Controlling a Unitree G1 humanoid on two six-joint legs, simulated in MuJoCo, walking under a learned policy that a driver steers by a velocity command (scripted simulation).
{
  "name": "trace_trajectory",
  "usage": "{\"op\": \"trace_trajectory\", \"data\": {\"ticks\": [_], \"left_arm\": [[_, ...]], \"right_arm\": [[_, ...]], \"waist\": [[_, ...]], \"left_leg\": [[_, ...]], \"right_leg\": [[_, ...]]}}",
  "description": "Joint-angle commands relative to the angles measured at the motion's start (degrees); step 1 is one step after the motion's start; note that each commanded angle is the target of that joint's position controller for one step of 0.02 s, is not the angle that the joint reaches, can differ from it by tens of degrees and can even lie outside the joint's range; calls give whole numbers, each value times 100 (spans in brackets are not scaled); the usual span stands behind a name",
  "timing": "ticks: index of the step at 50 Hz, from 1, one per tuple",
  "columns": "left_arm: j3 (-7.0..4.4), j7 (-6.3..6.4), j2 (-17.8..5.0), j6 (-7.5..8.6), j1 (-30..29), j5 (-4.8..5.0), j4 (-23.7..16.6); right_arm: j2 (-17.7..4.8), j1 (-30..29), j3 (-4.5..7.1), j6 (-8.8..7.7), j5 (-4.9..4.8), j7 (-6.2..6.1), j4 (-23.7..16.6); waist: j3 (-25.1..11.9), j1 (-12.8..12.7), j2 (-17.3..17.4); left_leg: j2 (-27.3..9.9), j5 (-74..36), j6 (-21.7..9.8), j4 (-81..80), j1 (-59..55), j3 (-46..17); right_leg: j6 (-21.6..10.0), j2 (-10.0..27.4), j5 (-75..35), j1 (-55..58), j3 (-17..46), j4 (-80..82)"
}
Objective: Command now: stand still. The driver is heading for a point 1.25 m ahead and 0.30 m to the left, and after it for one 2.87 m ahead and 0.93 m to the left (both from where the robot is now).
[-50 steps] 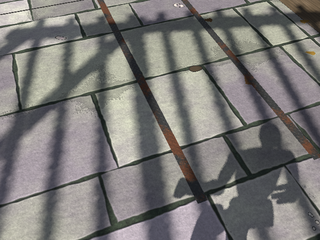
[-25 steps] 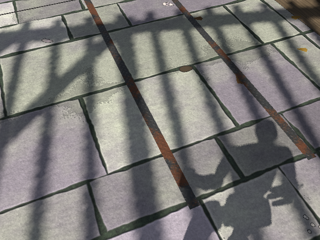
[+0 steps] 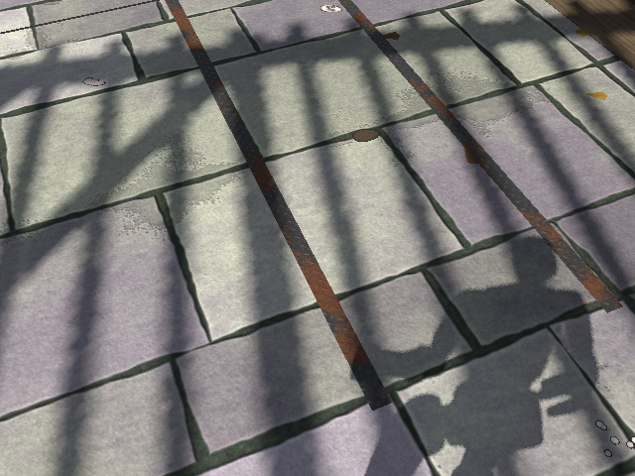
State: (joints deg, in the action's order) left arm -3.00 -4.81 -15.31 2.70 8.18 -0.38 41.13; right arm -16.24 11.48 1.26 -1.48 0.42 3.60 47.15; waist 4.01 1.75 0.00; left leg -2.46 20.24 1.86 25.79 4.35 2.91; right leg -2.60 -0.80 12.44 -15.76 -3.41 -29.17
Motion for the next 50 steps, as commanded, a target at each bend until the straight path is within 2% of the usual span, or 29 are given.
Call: {"op": "trace_trajectory", "data": {"ticks": [1, 15, 16, 17, 18, 19, 21, 23, 25, 27, 28, 29, 30, 31, 32, 33, 34, 35, 37, 38, 39, 40, 41, 42, 43, 44, 46, 49, 50], "left_arm": [[-185, 21, -722, 75, -168, 2, -366], [-156, 16, -709, 9, 44, -15, -46], [-216, 47, -836, -9, 248, -48, 31], [-330, 120, -1082, -17, 466, -138, 83], [-374, 203, -1142, 8, 624, -216, 115], [-362, 297, -1052, 67, 770, -249, 140], [-250, 488, -755, 191, 1158, -160, 215], [-140, 617, -596, 291, 1271, -160, 234], [-69, 701, -573, 318, 976, -193, 216], [-98, 697, -834, 188, 366, -186, 85], [-140, 635, -968, 77, 179, -235, 54], [-130, 521, -909, -10, 234, -371, 107], [-52, 413, -601, -26, 185, -524, 83], [48, 332, -148, 29, -203, -594, -155], [94, 328, 16, 119, -308, -543, -125], [31, 385, -166, 186, 7, -452, 75], [-60, 427, -417, 229, 292, -428, 244], [-74, 420, -398, 241, 303, -451, 260], [18, 294, -104, 206, 28, -446, 163], [126, 197, 122, 207, 16, -467, 145], [159, 119, 208, 193, -45, -431, 129], [187, 62, 212, 177, -171, -441, 57], [179, 93, 174, 161, -342, -433, 8], [175, 149, 92, 155, -308, -442, 29], [205, 177, 155, 141, -543, -428, 0], [258, 191, 226, 145, -792, -375, -71], [346, 163, 363, 53, -1180, -365, -239], [333, 145, 27, -53, -1259, -459, -279], [76, 170, -432, 153, -1839, 565, -388]], "right_arm": [[-676, -29, 163, -55, 5, -8, -230], [-643, -137, 184, -4, 24, -13, 177], [-715, -13, 214, 17, 59, -27, 251], [-880, 63, 280, 30, 160, -70, 297], [-928, 111, 316, 13, 251, -130, 323], [-837, 106, 302, -41, 311, -202, 311], [-452, -67, 187, -186, 321, -303, 188], [-283, -262, 136, -331, 383, -361, 37], [-277, 19, 119, -386, 445, -344, 65], [-243, 547, 109, -434, 420, -281, 301], [-201, 753, 82, -483, 366, -223, 428], [-187, 920, 61, -548, 362, -190, 474], [-241, 1363, 79, -603, 418, -196, 475], [-850, 1943, 228, -655, 425, -278, 511], [-861, 2004, 206, -694, 443, -291, 516], [-573, 1543, 144, -709, 426, -280, 448], [-326, 1396, 76, -675, 429, -278, 397], [-202, 1482, 19, -652, 444, -287, 436], [-41, 1425, -57, -618, 459, -332, 408], [75, 1513, -104, -587, 562, -394, 442], [77, 1660, -115, -567, 540, -392, 479], [141, 1743, -153, -559, 523, -366, 496], [299, 2143, -217, -579, 622, -388, 775], [152, 2397, -190, -616, 554, -404, 771], [192, 2658, -213, -623, 525, -376, 912], [144, 2720, -204, -591, 505, -326, 1004], [181, 2890, -245, -471, 558, -153, 1147], [70, 2702, -222, -502, 460, -63, 1215], [-428, 2099, 72, -389, -561, -439, 1078]], "waist": [[-440, -1, -55], [-375, 9, -5], [-331, -35, -24], [-148, -110, -40], [98, -157, -83], [218, -198, -202], [-91, -337, -584], [-91, -399, -712], [-19, -168, -473], [65, 197, -197], [99, 290, -135], [19, 273, -156], [-74, 450, 31], [46, 730, 993], [653, 854, 716], [786, 501, 390], [594, 391, 234], [555, 338, 217], [552, 157, 110], [530, 154, 64], [492, 186, 206], [443, 207, 290], [507, 249, 202], [363, 361, 255], [430, 469, 313], [444, 523, 143], [620, 570, 315], [884, 378, 73], [1488, 341, -59]], "left_leg": [[-47, -626, -139, -576, 903, -36], [-60, -733, -136, -730, 842, 6], [-30, -159, -201, -730, 913, 34], [-39, 633, -385, -660, 1105, 9], [-137, 1202, -591, -576, 1291, -114], [-177, 1330, -747, -363, 1404, -198], [45, 612, -787, 369, 1345, -166], [47, 933, -817, 1273, 1418, -360], [17, 1235, -845, 1238, 1055, -317], [171, 208, -839, -96, 70, 7], [320, -497, -816, -673, -455, 196], [314, -661, -800, -653, -1044, 126], [-68, -313, -1012, -517, -1459, -432], [-1464, -28, -1939, -1329, -1723, -2650], [-2041, 437, -2363, -1996, -1623, -3276], [-1906, 689, -2150, -1998, -1610, -2795], [-1651, 580, -1999, -1977, -1647, -2374], [-1476, 117, -1919, -1958, -1598, -2025], [-1185, -1187, -1727, -1946, -1069, -1348], [-1048, -1327, -1608, -1826, -815, -1072], [-962, -1648, -1628, -1772, -620, -924], [-879, -1705, -1630, -1668, -432, -860], [-982, -1584, -1605, -1440, -924, -1041], [-796, -1524, -1607, -1236, -1265, -893], [-805, -1631, -1628, -1101, -1196, -915], [-527, -1474, -1501, -1030, -713, -673], [-523, -1248, -1519, -1152, 354, -753], [-745, -1316, -1489, -802, 25, -967], [-872, -1803, -1104, -57, -71, -961]], "right_leg": [[-8, 320, -1124, 1129, 482, 433], [-40, 239, -1226, 1300, 426, 605], [-127, 255, -385, 1340, 469, 727], [-331, 304, 1109, 1263, 593, 872], [-598, 503, 2163, 1054, 922, 1079], [-904, 837, 2633, 969, 1420, 1298], [-1473, 1569, 2684, 1312, 2608, 1866], [-1603, 1896, 2444, 1179, 2972, 2196], [-1346, 1693, 2195, 792, 2433, 2278], [-1187, 1229, 2127, 258, 1673, 2035], [-1240, 1082, 2113, -30, 1446, 1748], [-1261, 1002, 1971, -464, 1340, 1388], [-1042, 667, 1661, -1067, 916, 353], [-411, -102, 1543, -2152, 276, -1449], [-408, 8, 1823, -3058, 1199, -2170], [-372, 173, 1383, -3248, 1287, -2797], [-341, 203, 1082, -3184, 1121, -3169], [-345, 255, 818, -3150, 990, -3287], [-260, 421, 124, -2739, 667, -2957], [-211, 557, -529, -2556, 694, -2897], [-142, 532, -886, -2459, 530, -2761], [-109, 499, -1153, -2372, 424, -2634], [7, 724, -2035, -3025, 945, -2034], [124, 659, -2727, -3234, 820, -1440], [188, 658, -3043, -3287, 725, -1135], [167, 646, -3646, -2796, 595, -348], [92, 528, -3669, -1691, 337, -118], [-36, 643, -3007, -1735, 594, 77], [8, 583, -2779, -2377, 860, 437]]}}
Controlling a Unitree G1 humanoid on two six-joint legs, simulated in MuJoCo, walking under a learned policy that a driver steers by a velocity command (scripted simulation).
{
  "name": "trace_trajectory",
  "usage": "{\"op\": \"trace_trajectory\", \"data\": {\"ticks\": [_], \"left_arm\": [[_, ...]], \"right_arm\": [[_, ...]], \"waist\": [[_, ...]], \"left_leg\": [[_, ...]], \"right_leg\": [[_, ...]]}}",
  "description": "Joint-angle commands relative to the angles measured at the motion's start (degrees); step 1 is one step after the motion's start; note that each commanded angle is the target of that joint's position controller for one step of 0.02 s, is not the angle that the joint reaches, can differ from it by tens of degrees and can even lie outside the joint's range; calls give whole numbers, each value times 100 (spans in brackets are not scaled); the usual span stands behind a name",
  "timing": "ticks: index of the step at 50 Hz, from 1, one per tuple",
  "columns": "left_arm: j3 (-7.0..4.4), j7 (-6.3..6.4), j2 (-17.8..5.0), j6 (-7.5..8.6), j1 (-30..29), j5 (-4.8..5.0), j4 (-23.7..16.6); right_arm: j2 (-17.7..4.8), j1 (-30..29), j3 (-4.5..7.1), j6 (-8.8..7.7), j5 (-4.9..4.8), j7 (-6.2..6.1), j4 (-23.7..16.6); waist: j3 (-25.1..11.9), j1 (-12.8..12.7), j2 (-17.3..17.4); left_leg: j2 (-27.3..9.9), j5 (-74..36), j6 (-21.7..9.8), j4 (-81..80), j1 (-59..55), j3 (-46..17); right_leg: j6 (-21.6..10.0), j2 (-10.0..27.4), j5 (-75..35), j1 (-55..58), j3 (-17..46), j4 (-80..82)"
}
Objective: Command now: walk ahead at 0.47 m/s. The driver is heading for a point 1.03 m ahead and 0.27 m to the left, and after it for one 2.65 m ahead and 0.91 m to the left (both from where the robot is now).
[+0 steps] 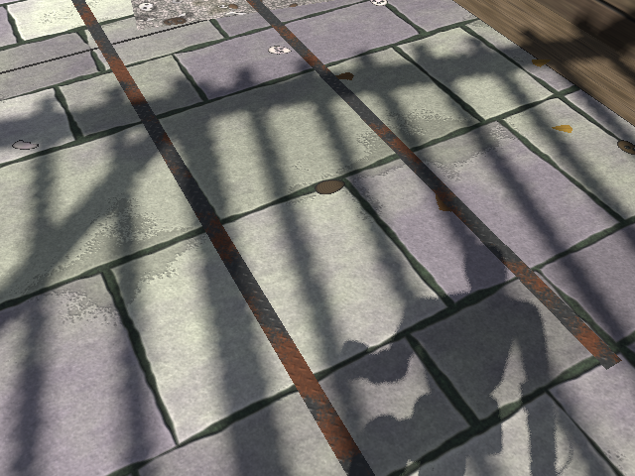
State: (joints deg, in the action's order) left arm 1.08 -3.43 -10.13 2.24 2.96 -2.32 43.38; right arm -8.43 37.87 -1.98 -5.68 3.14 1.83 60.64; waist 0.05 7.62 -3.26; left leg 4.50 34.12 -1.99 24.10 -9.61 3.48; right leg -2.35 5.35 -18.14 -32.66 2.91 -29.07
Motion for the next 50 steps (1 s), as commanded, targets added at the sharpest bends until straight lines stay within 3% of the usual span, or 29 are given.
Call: {"op": "trace_trajectory", "data": {"ticks": [1, 3, 4, 5, 6, 7, 8, 9, 10, 11, 12, 13, 14, 15, 18, 22, 24, 26, 27, 28, 29, 30, 31, 32, 33, 35, 38, 44, 50], "left_arm": [[-273, -18, -831, 335, -1238, 810, -524], [-284, -136, -610, 431, -722, 550, -284], [-357, -144, -659, 404, -117, 521, -18], [-466, -101, -819, 337, 1020, 514, 382], [-570, -39, -1026, 262, 2308, 406, 764], [-470, 23, -1274, 267, 2626, 145, 955], [-568, 74, -1381, 203, 3019, 173, 1027], [-741, 111, -1814, 160, 2929, 246, 1228], [-654, 178, -1418, 159, 2326, 280, 1174], [-506, 180, -977, 213, 1404, 285, 931], [-438, 198, -963, 371, 853, 257, 878], [-420, 167, -860, 446, 499, 281, 910], [-378, 157, -732, 462, 194, 289, 921], [-407, 184, -819, 486, 139, 182, 968], [-455, 386, -1056, 536, 326, 88, 1062], [-642, 507, -1447, 358, 898, 414, 1216], [-681, 501, -1468, 222, 1172, 432, 1271], [-726, 490, -1609, 107, 1186, 408, 1234], [-719, 489, -1615, 50, 1065, 392, 1183], [-651, 507, -1459, 21, 1093, 301, 1095], [-466, 460, -978, 132, 1304, 142, 767], [-412, 352, -970, 396, 1090, 164, 694], [-517, 275, -1310, 559, 593, 412, 597], [-500, 269, -1292, 638, 404, 445, 563], [-524, 320, -1279, 638, 374, 326, 641], [-599, 358, -1299, 450, 482, 270, 692], [-597, 387, -1093, 292, 218, 191, 568], [-517, 343, -907, 350, -939, 235, 143], [-505, 206, -1095, 538, -1224, 271, -112]], "right_arm": [[-1270, -334, 389, 135, -783, -440, -173], [-1160, 95, 417, 282, -502, -507, -32], [-1082, 57, 427, 327, -403, -469, -28], [-999, -258, 415, 332, -320, -385, -63], [-732, -418, 424, 213, -364, -281, -52], [-140, 465, 276, 29, -533, -213, -60], [-688, 469, 357, -195, -794, -145, -212], [-668, 93, 345, -199, -965, -171, -616], [-748, -744, 358, -124, -939, -328, -888], [-887, -1315, 410, 9, -716, -468, -982], [-769, -1102, 465, 146, -655, -512, -978], [-586, -1088, 435, 280, -549, -517, -959], [-459, -1281, 473, 353, -568, -487, -1069], [-487, -1365, 504, 326, -518, -493, -1164], [-556, -1873, 538, 180, -428, -322, -1384], [-673, -2869, 534, 286, -463, -131, -1828], [-829, -3384, 583, 302, -408, -57, -2052], [-936, -3320, 653, 304, -407, -1, -2177], [-1086, -2763, 760, 307, -419, 25, -2060], [-1479, -1684, 979, 326, -455, -8, -1738], [-2358, -1064, 1207, 337, -501, -78, -1652], [-2248, -893, 1110, 271, -469, -56, -1785], [-1901, -1054, 998, 195, -359, -54, -1801], [-1724, -1459, 945, 155, -334, -74, -1900], [-1570, -1974, 896, 156, -360, -89, -2028], [-1370, -2433, 824, 136, -330, -102, -2152], [-1492, -2166, 854, 79, -443, -195, -2052], [-1508, -1641, 885, 103, -435, -304, -1782], [-1409, -1355, 885, 176, -433, -350, -1517]], "waist": [[1509, -222, 103], [651, -143, 375], [162, -342, 519], [-356, -1010, 483], [-884, -1698, -115], [-1811, -1354, -1228], [-2667, -1602, -1445], [-2779, -1468, -1149], [-2045, -1301, -18], [-976, -1142, 740], [-691, -658, 642], [-124, -448, 481], [608, -257, 241], [717, -229, -69], [362, -316, -310], [268, -675, 262], [412, -870, 352], [197, -748, 250], [-141, -412, 284], [-657, 11, 534], [-1108, -55, 1936], [-1915, -62, 2013], [-1454, -3, 1559], [-966, -170, 1138], [-618, -451, 537], [-482, -831, 630], [-367, -852, 560], [27, -479, 861], [124, -346, 924]], "left_leg": [[-1559, -3635, -584, 630, 816, -896], [-1320, -4411, -425, 1702, 543, -820], [-1215, -4767, -422, 2539, 678, -863], [-996, -4800, -359, 3886, 1454, -748], [-362, -2567, 0, 6111, 3252, -570], [-92, 1281, 13, 8228, 5265, -1263], [-152, 1112, 88, 8451, 5694, -1856], [-392, 728, 255, 8450, 6379, -1566], [-877, -121, 312, 7880, 6598, -954], [-943, -609, 276, 8103, 6199, -649], [-1203, -1372, 217, 7412, 5680, -1092], [-1383, -1377, 208, 6997, 5328, -1218], [-1513, -1524, 261, 5703, 4813, -1350], [-1428, -1907, 305, 4897, 4371, -1166], [-1295, -3460, 225, 2737, 3656, -775], [-1284, -3358, -94, 1917, 4459, -698], [-1140, -2878, -270, 1622, 4866, -444], [-814, -2332, -441, 1420, 4267, -46], [-515, -2384, -568, 1197, 3370, 209], [-263, -2506, -782, 1117, 1839, 57], [-1640, -1764, -1678, 448, -150, -2776], [-2291, -1163, -2108, -762, -1123, -5160], [-2263, -1078, -1801, -880, -1019, -4714], [-2113, -1577, -1606, -809, -275, -3949], [-1896, -2321, -1428, -799, 652, -3255], [-1555, -3317, -1228, -994, 1776, -2557], [-1328, -3855, -1252, -1139, 2092, -2054], [-1123, -2881, -917, -1224, 2149, -1989], [-1387, -3173, -878, -624, 1317, -2473]], "right_leg": [[12, -6, 57, -675, 149, 766], [-41, -207, -505, 492, -54, 1017], [-103, -316, -451, 1420, -154, 910], [-205, -325, -583, 3009, -337, 851], [-512, 269, -1256, 5157, -15, 433], [-947, 1356, -3975, 7031, 868, -1621], [-1631, 1753, -3957, 7387, 1663, -1523], [-2190, 2263, -522, 7055, 2729, -334], [-1998, 2063, 2315, 5818, 2882, 708], [-1789, 1908, 2634, 4074, 2505, 1289], [-1779, 2171, 2821, 2869, 2581, 1514], [-1576, 2021, 2741, 1819, 2250, 1670], [-1137, 1474, 2601, 638, 1108, 1955], [-972, 1022, 2238, 230, 422, 2074], [-835, 529, 1004, 534, -649, 1947], [-802, 1129, 1194, 2375, -538, 1905], [-657, 1188, 1338, 3077, -645, 1633], [-472, 1125, 326, 3251, -933, 942], [-330, 943, -498, 3092, -1224, 17], [-124, 620, -616, 2369, -1444, -1470], [323, -247, 1931, -79, -1537, -4002], [280, -874, 4892, -1278, -190, -4917], [85, -570, 4588, -1997, 205, -5154], [-55, -302, 4109, -1959, 183, -4731], [-52, -63, 3722, -1470, 174, -4132], [21, 132, 3410, -447, 182, -3383], [287, -85, 2716, -310, 49, -2465], [359, -430, 1154, -138, 109, -342], [222, -483, 1488, 57, 138, 354]]}}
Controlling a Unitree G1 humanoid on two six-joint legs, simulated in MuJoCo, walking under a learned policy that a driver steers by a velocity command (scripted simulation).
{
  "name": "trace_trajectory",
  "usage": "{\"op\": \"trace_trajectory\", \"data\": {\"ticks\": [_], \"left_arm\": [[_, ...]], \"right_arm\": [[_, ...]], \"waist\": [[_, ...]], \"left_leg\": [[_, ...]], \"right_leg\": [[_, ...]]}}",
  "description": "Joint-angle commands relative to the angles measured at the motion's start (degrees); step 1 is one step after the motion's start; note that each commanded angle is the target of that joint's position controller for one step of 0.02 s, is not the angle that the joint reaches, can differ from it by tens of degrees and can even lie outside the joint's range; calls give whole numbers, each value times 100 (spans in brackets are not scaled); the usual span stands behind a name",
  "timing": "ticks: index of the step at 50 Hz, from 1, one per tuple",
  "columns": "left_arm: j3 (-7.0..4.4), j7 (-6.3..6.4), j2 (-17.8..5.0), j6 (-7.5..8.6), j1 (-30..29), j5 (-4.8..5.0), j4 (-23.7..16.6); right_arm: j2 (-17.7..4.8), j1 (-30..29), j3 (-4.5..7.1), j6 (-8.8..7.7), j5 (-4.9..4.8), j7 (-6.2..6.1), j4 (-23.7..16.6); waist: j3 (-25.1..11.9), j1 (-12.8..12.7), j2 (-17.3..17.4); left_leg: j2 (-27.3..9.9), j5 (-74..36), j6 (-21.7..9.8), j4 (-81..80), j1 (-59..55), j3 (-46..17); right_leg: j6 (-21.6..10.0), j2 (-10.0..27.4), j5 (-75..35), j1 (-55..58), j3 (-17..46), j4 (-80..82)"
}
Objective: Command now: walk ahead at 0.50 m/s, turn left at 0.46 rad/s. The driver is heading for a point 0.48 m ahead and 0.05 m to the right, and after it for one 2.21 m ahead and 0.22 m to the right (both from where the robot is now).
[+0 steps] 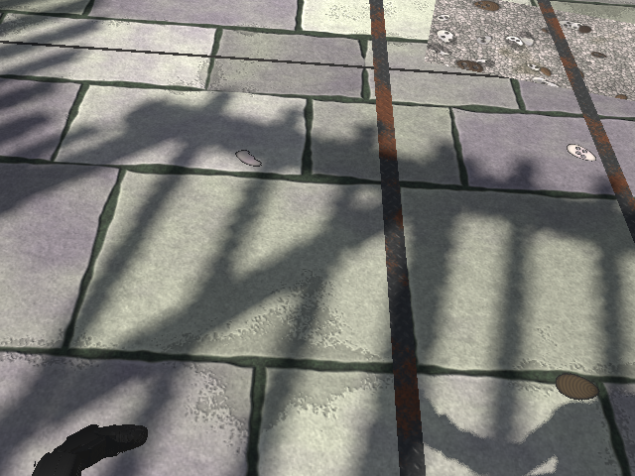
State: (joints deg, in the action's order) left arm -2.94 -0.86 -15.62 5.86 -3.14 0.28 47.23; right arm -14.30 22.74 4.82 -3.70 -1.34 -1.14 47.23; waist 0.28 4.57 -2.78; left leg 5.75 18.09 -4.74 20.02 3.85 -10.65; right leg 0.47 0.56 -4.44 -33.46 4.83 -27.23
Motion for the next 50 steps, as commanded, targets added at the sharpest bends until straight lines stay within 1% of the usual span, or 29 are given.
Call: {"op": "trace_trajectory", "data": {"ticks": [1, 3, 4, 5, 6, 7, 8, 9, 10, 11, 13, 16, 18, 21, 25, 27, 28, 29, 30, 31, 32, 33, 34, 35, 36, 39, 42, 46, 50], "left_arm": [[-113, -69, -589, 216, -493, 12, -461], [-212, -52, -774, 288, 281, -26, -237], [-291, -34, -983, 306, 1141, -99, -68], [-423, 3, -1398, 267, 2137, -162, 66], [-436, -77, -1306, 184, 2518, -24, 343], [-320, -90, -858, 168, 2297, 129, 295], [-254, -70, -651, 126, 1820, 105, 182], [-203, -60, -558, 92, 1497, 34, 126], [-153, -58, -455, 94, 1373, -32, 121], [-123, -58, -407, 100, 1351, -82, 152], [-122, -53, -454, 109, 1480, -30, 253], [-183, 15, -740, 82, 1717, 26, 380], [-178, 46, -789, 37, 1871, 66, 447], [-158, 55, -849, -11, 2252, 114, 591], [-155, 70, -913, -133, 2605, 130, 795], [-188, 98, -1038, -195, 2536, 119, 813], [-188, 108, -1063, -224, 2431, 121, 794], [-141, 114, -962, -238, 2374, 77, 732], [-34, 127, -725, -212, 2368, -86, 535], [162, 59, -41, -84, 3106, -14, 562], [1, 24, -741, 13, 2699, 115, 611], [-62, 3, -932, 76, 2143, 219, 426], [-58, 32, -840, 82, 1888, 193, 400], [-82, 50, -773, 49, 1800, 102, 394], [-83, 50, -668, -17, 1920, 76, 415], [-49, 72, -414, -183, 1886, 35, 393], [-44, 63, -408, -196, 1265, -31, 196], [17, -6, -309, -136, 468, -11, 1], [37, -92, -390, -104, -101, 46, -229]], "right_arm": [[-826, 170, 204, 3, 25, -70, -146], [-759, 63, 166, 47, 35, -65, -165], [-636, -124, 96, 35, 81, -20, -265], [-326, 379, -10, -16, 74, 16, -304], [-211, 974, -85, -71, -54, 24, -185], [-739, 487, 13, -96, -130, 6, -194], [-891, -167, 43, -114, -91, -5, -341], [-853, -561, 43, -141, 0, -13, -447], [-778, -670, 57, -153, 59, -5, -501], [-666, -621, 50, -150, 74, 11, -526], [-439, -615, 0, -126, 73, 31, -553], [-309, -1195, -82, -126, 117, 36, -781], [-218, -1586, -135, -146, 102, 74, -871], [-204, -2169, -175, -169, 39, 151, -1000], [-345, -2685, -159, -184, 2, 277, -1245], [-539, -2431, -88, -198, 18, 304, -1216], [-702, -1889, 1, -200, 40, 292, -1063], [-985, -970, 136, -191, 66, 250, -781], [-1437, 121, 253, -158, 145, 179, -586], [-1632, 191, 263, -135, 122, 236, -465], [-1042, 120, 124, -120, 73, 238, -512], [-895, -353, 55, -132, 71, 220, -567], [-828, -741, 21, -141, 105, 228, -612], [-710, -985, -8, -155, 142, 250, -624], [-635, -1103, -32, -182, 183, 260, -607], [-710, -1078, -4, -266, 131, 269, -466], [-875, -838, 39, -253, 133, 189, -288], [-999, -498, 58, -220, 78, 118, -45], [-1064, -121, 82, -148, 24, 96, 260]], "waist": [[73, -81, 968], [-290, -451, 1052], [-971, -863, 934], [-1924, -965, -65], [-2186, -837, -1383], [-1357, -963, -755], [-612, -951, -282], [-165, -831, 32], [-24, -683, 46], [-66, -555, -79], [-82, -495, -221], [15, -597, -98], [39, -702, -103], [140, -914, -108], [289, -940, -132], [111, -673, -214], [-217, -335, -217], [-791, 72, -125], [-1681, 403, 627], [-2367, -27, 2103], [-1953, 170, 1390], [-1075, 87, 1138], [-638, -91, 658], [-344, -257, 547], [-298, -451, 656], [-143, -611, 699], [79, -491, 589], [238, -241, 583], [381, -91, 596]], "left_leg": [[-1572, -1875, -585, -75, -164, -1111], [-1344, -3226, -451, 639, -266, -989], [-1084, -3394, -296, 1689, 231, -755], [-412, -1927, 145, 3591, 1965, -232], [-14, 1474, 356, 4914, 3407, -46], [-356, 1264, 288, 5427, 4011, -234], [-585, 740, 252, 5395, 4106, -27], [-790, 348, 239, 5131, 3942, 167], [-977, 85, 228, 4830, 3720, 257], [-1107, -38, 230, 4608, 3461, 339], [-1220, -99, 290, 4186, 3391, 529], [-1295, -771, 442, 3162, 3585, 736], [-1199, -1499, 458, 2337, 3333, 893], [-970, -2252, 458, 1465, 2901, 1075], [-879, -1868, 267, 960, 3033, 1010], [-734, -1473, 106, 785, 2508, 1091], [-592, -1498, -35, 637, 1679, 1227], [-661, -1689, -236, 688, 314, 1169], [-1856, -2049, -633, 937, -1479, -185], [-2949, -985, -1516, 252, -2963, -2712], [-2732, -291, -1306, -55, -2653, -2750], [-2519, -566, -1078, -228, -1817, -1891], [-2274, -1160, -974, -411, -988, -1308], [-2088, -1606, -926, -603, -366, -902], [-1960, -1764, -889, -788, 24, -647], [-1864, -1933, -979, -1176, 534, -196], [-1788, -1897, -937, -1363, 551, 140], [-1588, -1757, -711, -1394, 585, 616], [-1881, -1693, -648, -1147, -98, 565]], "right_leg": [[-122, -13, 330, 318, -113, 212], [-383, -163, 571, 1398, -359, 466], [-700, 288, 446, 2782, 2, 150], [-1476, 1441, 719, 5054, 1736, 21], [-1994, 2205, 2002, 5868, 3722, 756], [-1749, 2047, 3020, 5314, 3588, 1015], [-1518, 1826, 2846, 4425, 2786, 1180], [-1433, 1614, 2248, 3605, 2210, 1372], [-1381, 1432, 1685, 3152, 1829, 1504], [-1339, 1282, 1270, 2907, 1535, 1606], [-1389, 1191, 618, 2744, 1123, 1761], [-1411, 1153, -209, 2725, 643, 1918], [-1248, 949, -416, 2651, 251, 1943], [-1130, 874, -256, 2668, 28, 1936], [-1052, 1276, -482, 3480, 169, 1599], [-938, 1349, -1437, 3719, 121, 1121], [-834, 1223, -2271, 3643, -39, 504], [-681, 948, -2381, 3154, -230, -539], [-488, 545, -455, 1861, -493, -2411], [-258, -346, 3607, -172, -318, -4082], [-328, -17, 3751, -783, 186, -4599], [-378, 231, 3199, -1036, 40, -4573], [-334, 464, 2699, -821, -90, -4325], [-277, 600, 2423, -603, -117, -4012], [-245, 718, 2237, -271, -75, -3838], [-112, 782, 1883, -156, -147, -3315], [-4, 792, 933, -496, -156, -2340], [0, 541, -164, -107, -361, -999], [-118, 445, 30, -210, -325, -441]]}}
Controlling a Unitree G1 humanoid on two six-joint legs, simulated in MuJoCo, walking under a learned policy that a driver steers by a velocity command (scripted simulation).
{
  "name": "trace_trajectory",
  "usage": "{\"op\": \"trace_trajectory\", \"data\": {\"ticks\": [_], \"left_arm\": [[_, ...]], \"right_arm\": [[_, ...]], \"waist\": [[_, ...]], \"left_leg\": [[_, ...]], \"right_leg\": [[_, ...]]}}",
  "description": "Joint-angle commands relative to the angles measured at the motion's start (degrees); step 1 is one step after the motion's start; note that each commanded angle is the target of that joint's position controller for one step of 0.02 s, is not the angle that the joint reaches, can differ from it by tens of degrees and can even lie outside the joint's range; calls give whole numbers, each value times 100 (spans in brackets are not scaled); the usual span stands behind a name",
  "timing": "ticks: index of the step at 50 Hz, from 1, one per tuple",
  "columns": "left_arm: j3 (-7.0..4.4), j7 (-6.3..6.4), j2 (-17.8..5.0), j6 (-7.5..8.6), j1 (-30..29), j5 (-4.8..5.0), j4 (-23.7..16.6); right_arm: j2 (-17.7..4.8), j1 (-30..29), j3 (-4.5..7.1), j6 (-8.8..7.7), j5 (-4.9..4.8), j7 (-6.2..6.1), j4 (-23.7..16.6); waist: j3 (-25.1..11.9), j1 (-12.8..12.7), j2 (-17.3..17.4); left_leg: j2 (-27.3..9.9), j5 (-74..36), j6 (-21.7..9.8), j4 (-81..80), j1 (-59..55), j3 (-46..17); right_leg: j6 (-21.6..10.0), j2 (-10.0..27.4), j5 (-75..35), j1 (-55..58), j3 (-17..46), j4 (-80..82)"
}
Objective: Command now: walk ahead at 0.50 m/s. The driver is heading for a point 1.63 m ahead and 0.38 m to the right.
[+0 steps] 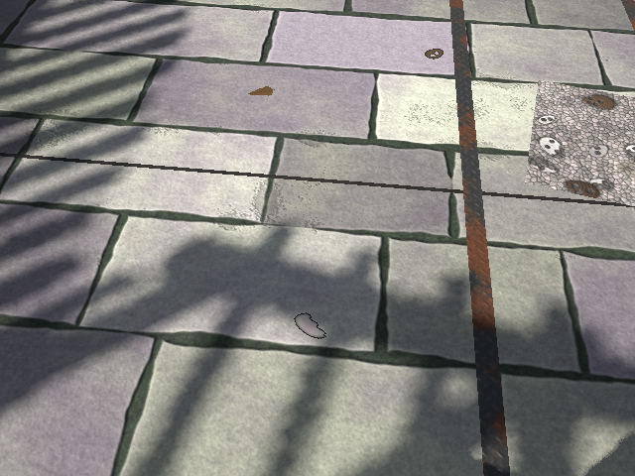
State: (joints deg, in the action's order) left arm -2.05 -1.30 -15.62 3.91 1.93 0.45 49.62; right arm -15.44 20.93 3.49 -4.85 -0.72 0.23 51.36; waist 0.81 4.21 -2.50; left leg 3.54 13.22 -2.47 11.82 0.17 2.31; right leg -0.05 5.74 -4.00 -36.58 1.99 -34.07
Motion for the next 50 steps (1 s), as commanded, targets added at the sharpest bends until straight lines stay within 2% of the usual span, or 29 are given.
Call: {"op": "trace_trajectory", "data": {"ticks": [1, 4, 5, 6, 7, 8, 9, 10, 11, 12, 14, 16, 19, 22, 27, 30, 31, 32, 33, 34, 35, 36, 37, 38, 39, 40, 42, 45, 50], "left_arm": [[-58, -78, -434, 110, -669, 34, -521], [-139, -125, -643, 167, -266, 38, -469], [-244, -104, -805, 174, 380, 22, -265], [-390, -56, -1139, 174, 1387, -10, 20], [-539, -15, -1701, 121, 2132, -76, 149], [-444, -36, -1380, 81, 2287, 27, 213], [-335, -37, -1090, 91, 1895, 52, 155], [-284, -28, -911, 95, 1445, 15, 25], [-234, -43, -744, 109, 1067, -40, -34], [-182, -48, -571, 147, 852, -96, -66], [-176, -59, -537, 188, 798, -100, -19], [-216, -20, -692, 227, 955, -76, 80], [-242, 77, -802, 198, 1244, -54, 212], [-233, 125, -833, 162, 1506, -5, 315], [-253, 146, -891, 32, 2074, 41, 597], [-304, 184, -980, -57, 2069, 62, 656], [-323, 194, -1032, -79, 1973, 64, 636], [-326, 199, -1046, -107, 1840, 68, 607], [-270, 204, -904, -125, 1806, 35, 557], [-163, 214, -667, -108, 1895, -108, 399], [38, 134, 80, 32, 2609, -35, 431], [-124, 108, -642, 147, 2142, 129, 479], [-203, 97, -869, 216, 1614, 269, 311], [-206, 139, -802, 217, 1399, 261, 291], [-245, 171, -735, 168, 1322, 183, 304], [-258, 171, -623, 82, 1488, 166, 347], [-245, 168, -365, -66, 1621, 172, 380], [-273, 177, -331, -163, 1257, 132, 188], [-226, 28, -205, -95, 471, 54, -121]], "right_arm": [[-968, 86, 227, -3, -47, -54, -101], [-1067, -19, 261, 100, -54, -89, -32], [-1021, -93, 236, 138, -51, -99, -39], [-827, -48, 148, 153, 9, -114, -101], [-286, 533, -30, 59, 65, -61, -214], [-283, 477, -53, -62, 37, -48, -141], [-795, 43, 89, -153, -129, -11, -252], [-848, -347, 92, -186, -187, -15, -362], [-812, -568, 108, -171, -116, -52, -398], [-768, -542, 144, -112, -51, -86, -382], [-518, -355, 119, 13, -9, -99, -311], [-463, -549, 116, 72, 20, -117, -388], [-409, -1077, 103, 54, 57, -106, -543], [-266, -1661, 38, 8, 26, -39, -678], [-260, -2496, -29, -51, -44, 124, -957], [-409, -2491, -2, -93, -51, 214, -1030], [-520, -2236, 44, -101, -45, 217, -970], [-674, -1678, 132, -106, -27, 202, -809], [-953, -721, 276, -99, -1, 154, -502], [-1382, 310, 384, -69, 64, 88, -305], [-1566, 382, 398, -50, 55, 128, -211], [-975, 240, 249, -60, 9, 120, -284], [-792, -218, 184, -85, 30, 86, -355], [-679, -625, 143, -110, 66, 82, -408], [-505, -881, 102, -139, 96, 92, -411], [-410, -1007, 73, -171, 155, 98, -386], [-391, -1028, 80, -213, 161, 98, -295], [-578, -922, 141, -233, 198, 14, -167], [-710, -792, 158, -178, 156, -116, -72]], "waist": [[337, -73, 583], [76, -375, 739], [-302, -708, 706], [-1022, -1071, 486], [-1896, -1007, -707], [-2218, -1089, -1208], [-1463, -1071, -803], [-894, -934, -478], [-437, -773, -188], [-268, -573, -266], [-203, -387, -325], [-78, -368, -189], [29, -492, -42], [151, -687, -65], [402, -948, -30], [319, -769, -133], [152, -595, -215], [-196, -259, -245], [-817, 150, -128], [-1702, 418, 652], [-2301, -13, 2100], [-1876, 240, 1296], [-1057, 174, 1060], [-659, -22, 618], [-335, -169, 572], [-279, -352, 741], [-145, -480, 745], [104, -482, 599], [289, -270, 507]], "left_leg": [[-1756, -1303, -841, -203, 58, -770], [-1831, -2459, -665, 431, -297, -765], [-1593, -3314, -541, 1177, -207, -562], [-1275, -3068, -361, 2471, 455, -306], [-466, -1100, 113, 4728, 2768, 66], [-48, 1962, 174, 5793, 3794, -611], [-404, 1782, 56, 6299, 4381, -905], [-726, 1264, -34, 6179, 4438, -726], [-951, 796, -26, 5811, 4251, -610], [-1134, 479, -20, 5476, 3884, -657], [-1220, 204, 49, 5184, 3446, -635], [-1256, -187, 164, 4772, 3642, -594], [-1239, -1081, 283, 3786, 3960, -550], [-1061, -1846, 277, 2749, 3720, -355], [-865, -1757, 175, 1904, 3854, -267], [-755, -1152, -28, 1661, 3629, -256], [-624, -950, -115, 1616, 3178, -155], [-435, -953, -244, 1496, 2333, 18], [-454, -1145, -434, 1562, 906, -7], [-1620, -1295, -807, 1752, -891, -1384], [-2724, -87, -1688, 976, -2483, -4034], [-2562, 583, -1426, 666, -2153, -3956], [-2401, 314, -1154, 517, -1349, -3037], [-2195, -202, -1010, 320, -545, -2398], [-1994, -554, -920, 110, 48, -1890], [-1872, -737, -836, -68, 427, -1522], [-1794, -1025, -857, -342, 805, -1043], [-1798, -1418, -873, -546, 830, -485], [-1607, -1702, -654, -663, 672, 443]], "right_leg": [[-139, -84, 194, 69, -25, 349], [-367, -298, 825, 796, -236, 596], [-494, -486, 838, 1700, -419, 727], [-734, -170, 645, 3234, -101, 524], [-1583, 1252, 1288, 5569, 2202, 649], [-1863, 1638, 2137, 5971, 3870, 1569], [-1609, 1485, 2671, 5377, 3331, 1727], [-1413, 1297, 2562, 4576, 2612, 1848], [-1330, 1083, 2166, 3746, 2077, 2070], [-1237, 894, 1758, 3197, 1703, 2242], [-1260, 727, 1246, 2697, 1275, 2528], [-1341, 709, 716, 2638, 964, 2696], [-1268, 616, 132, 2881, 580, 2752], [-1111, 430, 118, 2931, 208, 2801], [-1110, 730, 85, 3767, 216, 2554], [-999, 965, -634, 4266, 278, 2127], [-936, 948, -1363, 4308, 238, 1834], [-837, 800, -2277, 4228, 89, 1202], [-676, 490, -2393, 3728, -126, 99], [-478, 73, -456, 2425, -392, -1785], [-206, -971, 3597, 228, -74, -3489], [-298, -648, 3752, -375, 605, -4049], [-376, -388, 3198, -628, 515, -4030], [-348, -98, 2664, -380, 393, -3766], [-305, 55, 2341, -182, 379, -3448], [-287, 187, 2104, 178, 434, -3296], [-228, 234, 1932, 338, 414, -3114], [-123, 234, 1240, -185, 533, -2590], [-104, 101, -106, -86, 69, -1007]]}}
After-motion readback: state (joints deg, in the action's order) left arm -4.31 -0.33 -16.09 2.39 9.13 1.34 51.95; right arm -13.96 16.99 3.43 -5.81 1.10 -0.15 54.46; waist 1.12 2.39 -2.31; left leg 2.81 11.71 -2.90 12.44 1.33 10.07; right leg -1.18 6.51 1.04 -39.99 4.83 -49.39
